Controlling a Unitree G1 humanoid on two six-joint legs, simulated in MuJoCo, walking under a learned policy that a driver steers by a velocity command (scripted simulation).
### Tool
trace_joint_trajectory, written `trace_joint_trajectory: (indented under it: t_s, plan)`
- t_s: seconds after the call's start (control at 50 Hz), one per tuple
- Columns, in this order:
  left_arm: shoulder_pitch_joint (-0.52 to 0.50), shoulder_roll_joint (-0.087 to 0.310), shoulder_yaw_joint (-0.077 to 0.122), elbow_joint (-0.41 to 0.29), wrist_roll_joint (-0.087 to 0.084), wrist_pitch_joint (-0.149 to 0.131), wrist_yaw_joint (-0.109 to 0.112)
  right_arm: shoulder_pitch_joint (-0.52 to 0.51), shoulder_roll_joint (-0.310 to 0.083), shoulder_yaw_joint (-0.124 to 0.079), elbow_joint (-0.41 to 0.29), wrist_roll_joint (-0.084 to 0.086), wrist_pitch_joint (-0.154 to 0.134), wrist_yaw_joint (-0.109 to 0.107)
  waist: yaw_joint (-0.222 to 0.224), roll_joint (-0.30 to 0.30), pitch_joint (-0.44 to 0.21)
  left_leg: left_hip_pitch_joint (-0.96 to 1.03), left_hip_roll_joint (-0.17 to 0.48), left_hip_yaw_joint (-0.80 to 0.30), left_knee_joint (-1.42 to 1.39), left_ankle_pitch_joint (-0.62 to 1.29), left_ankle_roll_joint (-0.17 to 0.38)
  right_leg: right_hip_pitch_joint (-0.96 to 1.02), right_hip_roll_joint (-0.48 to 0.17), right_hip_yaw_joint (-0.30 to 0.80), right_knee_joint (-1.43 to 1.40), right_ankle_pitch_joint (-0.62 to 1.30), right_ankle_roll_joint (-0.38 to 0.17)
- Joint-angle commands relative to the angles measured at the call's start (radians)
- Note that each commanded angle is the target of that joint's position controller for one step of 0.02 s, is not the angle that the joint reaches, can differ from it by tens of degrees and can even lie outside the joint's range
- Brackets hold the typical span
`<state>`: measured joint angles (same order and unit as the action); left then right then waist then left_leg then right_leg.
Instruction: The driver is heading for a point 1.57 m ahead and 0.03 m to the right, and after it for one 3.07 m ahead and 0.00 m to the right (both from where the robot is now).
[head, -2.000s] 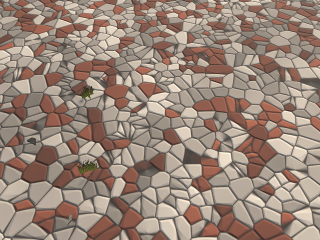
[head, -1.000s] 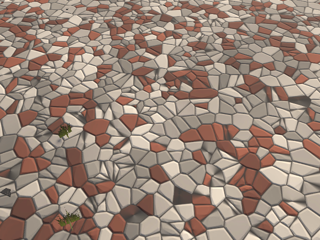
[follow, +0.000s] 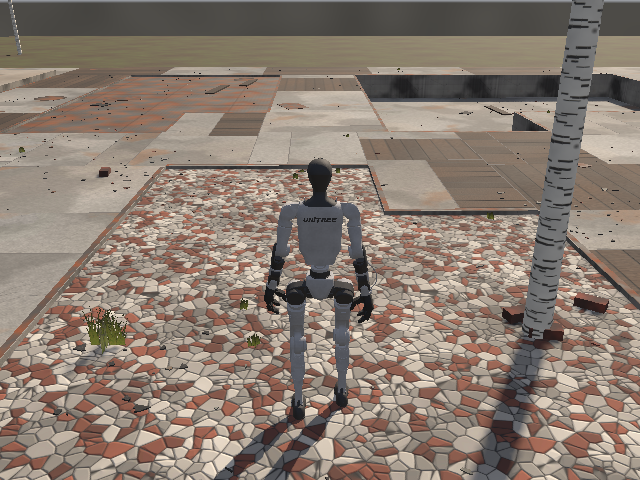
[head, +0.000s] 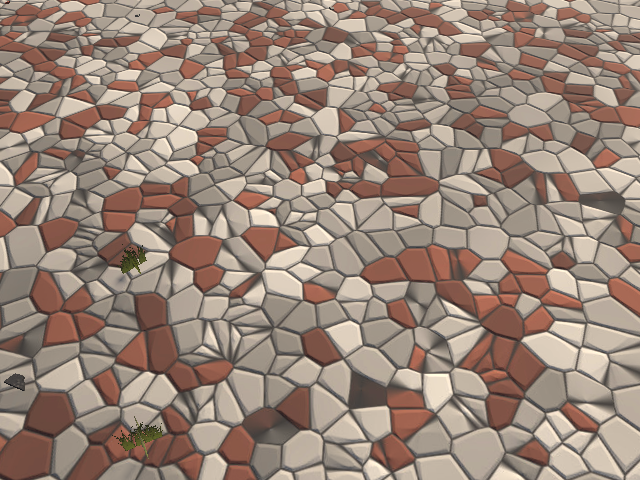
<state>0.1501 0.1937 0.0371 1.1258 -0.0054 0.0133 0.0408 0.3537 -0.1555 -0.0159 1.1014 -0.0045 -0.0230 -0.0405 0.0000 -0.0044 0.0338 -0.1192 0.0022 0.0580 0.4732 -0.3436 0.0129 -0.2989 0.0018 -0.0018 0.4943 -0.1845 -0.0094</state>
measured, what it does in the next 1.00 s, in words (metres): walks ahead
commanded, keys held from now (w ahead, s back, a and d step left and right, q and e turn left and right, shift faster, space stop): no key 0.58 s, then w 0.42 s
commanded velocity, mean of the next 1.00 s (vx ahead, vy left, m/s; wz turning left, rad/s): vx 0.11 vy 0.00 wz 0.00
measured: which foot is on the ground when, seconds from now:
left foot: down 0.00-0.90, up 0.92-1.00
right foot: down 0.00-1.00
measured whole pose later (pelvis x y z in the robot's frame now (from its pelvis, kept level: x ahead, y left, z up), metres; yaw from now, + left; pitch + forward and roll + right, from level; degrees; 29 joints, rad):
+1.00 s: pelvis +0.11 -0.05 +0.00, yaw +0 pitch +0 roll +0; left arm 0.28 0.21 0.06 1.09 -0.01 -0.11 -0.02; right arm 0.35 -0.24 -0.06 1.01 0.04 -0.10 -0.01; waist 0.02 0.04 0.00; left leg -0.41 0.04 -0.03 1.21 -0.34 0.07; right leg -0.23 0.02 -0.09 0.51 -0.29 -0.05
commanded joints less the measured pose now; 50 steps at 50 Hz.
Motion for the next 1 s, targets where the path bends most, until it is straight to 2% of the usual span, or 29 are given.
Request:
trace_joint_trajectory:
  t_s: [0.02, 0.58, 0.6, 0.62, 0.64, 0.66, 0.68, 0.7, 0.72, 0.74, 0.76, 0.8, 0.82, 0.84, 0.86, 0.88, 0.9, 0.92, 0.94, 0.96, 0.98, 1.0]
  plan:
    - [0.014, 0.097, 0.014, -0.026, 0.0, -0.006, 0.003, 0.099, -0.082, -0.013, -0.006, 0.0, -0.003, -0.002, 0.0, 0.011, 0.012, -0.154, 0.043, -0.043, -0.117, 0.112, 0.017, 0.128, -0.041, 0.046, -0.047, 0.153, -0.046]
    - [0.04, 0.089, 0.014, -0.023, -0.002, -0.006, 0.007, 0.127, -0.072, -0.015, -0.014, 0.001, -0.006, -0.001, 0.0, 0.013, 0.021, -0.154, 0.042, -0.046, -0.121, 0.122, 0.02, 0.129, -0.041, 0.044, -0.041, 0.16, -0.04]
    - [0.056, 0.078, 0.012, -0.014, -0.002, -0.005, 0.006, 0.149, -0.068, -0.016, -0.003, 0.003, -0.005, -0.002, -0.002, 0.02, 0.0, -0.145, 0.039, -0.045, -0.134, 0.017, 0.028, 0.136, -0.024, 0.025, -0.033, 0.054, -0.039]
    - [0.059, 0.081, 0.014, -0.012, -0.006, -0.004, 0.006, 0.156, -0.087, -0.023, -0.002, 0.009, -0.002, -0.004, -0.005, 0.042, 0.021, -0.157, 0.045, -0.066, -0.153, -0.14, 0.05, 0.104, 0.007, -0.007, 0.003, -0.11, -0.039]
    - [0.052, 0.087, 0.019, -0.017, -0.011, -0.008, 0.006, 0.147, -0.121, -0.034, -0.013, 0.015, 0.0, -0.008, -0.011, 0.083, 0.056, -0.165, 0.079, -0.123, -0.183, -0.305, 0.088, 0.032, 0.039, -0.044, 0.062, -0.269, -0.038]
    - [0.011, 0.088, 0.02, -0.038, -0.012, -0.018, 0.002, 0.164, -0.15, -0.044, -0.022, 0.022, -0.004, -0.011, -0.033, 0.123, 0.1, -0.15, 0.155, -0.227, -0.245, -0.446, 0.137, -0.076, 0.049, -0.067, 0.144, -0.318, -0.038]
    - [-0.034, 0.075, 0.017, -0.064, -0.016, -0.036, -0.007, 0.163, -0.191, -0.058, -0.03, 0.029, -0.013, -0.011, -0.045, 0.174, 0.15, -0.129, 0.268, -0.363, -0.313, -0.506, 0.194, -0.174, 0.028, -0.078, 0.247, -0.263, -0.045]
    - [-0.067, 0.069, 0.014, -0.084, -0.02, -0.054, -0.017, 0.154, -0.208, -0.067, -0.037, 0.028, -0.025, -0.012, -0.051, 0.179, 0.194, -0.108, 0.347, -0.449, -0.346, -0.473, 0.236, -0.264, -0.023, -0.045, 0.328, -0.237, -0.057]
    - [-0.09, 0.077, 0.017, -0.099, -0.025, -0.069, -0.025, 0.16, -0.193, -0.067, -0.039, 0.02, -0.038, -0.009, -0.056, 0.16, 0.214, -0.044, 0.378, -0.477, -0.347, -0.379, 0.252, -0.366, -0.057, -0.014, 0.398, -0.282, -0.065]
    - [-0.096, 0.082, 0.019, -0.11, -0.03, -0.081, -0.032, 0.16, -0.178, -0.065, -0.042, 0.018, -0.049, -0.004, -0.051, 0.142, 0.214, 0.029, 0.378, -0.461, -0.328, -0.284, 0.246, -0.44, -0.086, 0.007, 0.417, -0.308, -0.072]
    - [-0.097, 0.084, 0.019, -0.118, -0.036, -0.093, -0.039, 0.15, -0.171, -0.065, -0.048, 0.024, -0.054, 0.001, -0.046, 0.122, 0.201, 0.074, 0.357, -0.414, -0.308, -0.203, 0.224, -0.451, -0.1, 0.01, 0.367, -0.307, -0.076]
    - [-0.097, 0.08, 0.022, -0.12, -0.036, -0.109, -0.05, 0.132, -0.18, -0.066, -0.058, 0.03, -0.051, 0.011, -0.037, 0.104, 0.158, 0.038, 0.284, -0.289, -0.278, -0.092, 0.182, -0.294, -0.069, -0.053, 0.215, -0.249, -0.07]
    - [-0.043, 0.067, 0.023, -0.1, -0.036, -0.111, -0.056, 0.109, -0.192, -0.068, -0.065, 0.032, -0.046, 0.016, -0.005, 0.108, 0.134, -0.047, 0.247, -0.227, -0.247, -0.068, 0.167, -0.138, -0.033, -0.101, 0.144, -0.175, -0.063]
    - [0.054, 0.07, 0.032, -0.06, -0.037, -0.109, -0.059, 0.094, -0.198, -0.068, -0.07, 0.033, -0.043, 0.019, 0.037, 0.107, 0.099, -0.146, 0.212, -0.18, -0.193, -0.016, 0.153, 0.049, 0.017, -0.146, 0.094, -0.072, -0.053]
    - [0.168, 0.097, 0.051, -0.021, -0.036, -0.103, -0.056, 0.087, -0.203, -0.066, -0.077, 0.029, -0.044, 0.02, 0.086, 0.102, 0.049, -0.211, 0.177, -0.144, -0.098, 0.139, 0.136, 0.212, 0.064, -0.167, 0.08, -0.041, -0.052]
    - [0.305, 0.142, 0.073, 0.009, -0.035, -0.101, -0.051, 0.046, -0.185, -0.058, -0.089, 0.029, -0.051, 0.022, 0.161, 0.041, -0.011, -0.286, 0.124, -0.068, 0.128, 0.285, 0.091, 0.364, 0.0, -0.06, 0.031, -0.056, -0.086]
    - [0.443, 0.26, 0.097, 0.015, -0.023, -0.104, -0.041, 0.013, -0.115, -0.039, -0.139, 0.023, -0.064, 0.02, 0.19, -0.242, -0.085, -0.496, 0.002, 0.044, 0.556, 0.137, 0.006, 0.508, -0.274, 0.41, -0.175, -0.198, -0.211]
    - [0.445, 0.235, 0.074, 0.02, 0.0, -0.121, -0.053, 0.011, -0.069, -0.031, -0.161, 0.039, -0.086, 0.02, 0.152, -0.287, -0.15, -0.609, -0.055, -0.124, 0.808, -0.179, 0.014, 0.52, -0.407, 0.783, -0.335, -0.251, -0.306]
    - [0.327, 0.191, 0.053, -0.01, -0.004, -0.134, -0.054, -0.006, -0.102, -0.039, -0.172, 0.065, -0.099, 0.027, 0.095, -0.172, -0.051, -0.707, 0.018, -0.177, 0.909, -0.133, 0.048, 0.447, -0.419, 0.701, -0.32, -0.311, -0.288]
    - [0.235, 0.133, 0.034, -0.041, -0.008, -0.139, -0.059, -0.038, -0.133, -0.044, -0.18, 0.066, -0.105, 0.034, 0.067, -0.099, 0.004, -0.713, 0.073, -0.159, 0.901, -0.031, 0.078, 0.368, -0.368, 0.538, -0.312, -0.282, -0.24]
    - [0.171, 0.121, 0.023, -0.059, -0.004, -0.139, -0.067, -0.046, -0.136, -0.051, -0.176, 0.054, -0.105, 0.031, 0.036, -0.045, 0.038, -0.688, 0.113, -0.142, 0.839, 0.062, 0.087, 0.293, -0.321, 0.413, -0.33, -0.2, -0.205]
    - [0.146, 0.108, 0.015, -0.069, 0.001, -0.138, -0.07, -0.048, -0.152, -0.063, -0.174, 0.04, -0.098, 0.028, 0.016, -0.048, 0.051, -0.635, 0.141, -0.132, 0.769, 0.113, 0.088, 0.235, -0.273, 0.309, -0.343, -0.103, -0.177]
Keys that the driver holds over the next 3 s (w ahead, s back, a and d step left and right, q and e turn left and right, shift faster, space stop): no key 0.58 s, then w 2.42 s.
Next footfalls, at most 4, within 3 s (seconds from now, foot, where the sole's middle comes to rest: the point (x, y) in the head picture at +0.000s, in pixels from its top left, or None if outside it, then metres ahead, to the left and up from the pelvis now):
1.40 left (287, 470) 0.52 0.10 -0.77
1.96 right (393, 341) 0.83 -0.14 -0.77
2.52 left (294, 241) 1.15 0.10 -0.77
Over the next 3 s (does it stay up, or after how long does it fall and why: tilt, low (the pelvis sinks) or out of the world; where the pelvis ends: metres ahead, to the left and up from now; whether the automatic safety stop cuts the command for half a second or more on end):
stays up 1.23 -0.01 0.00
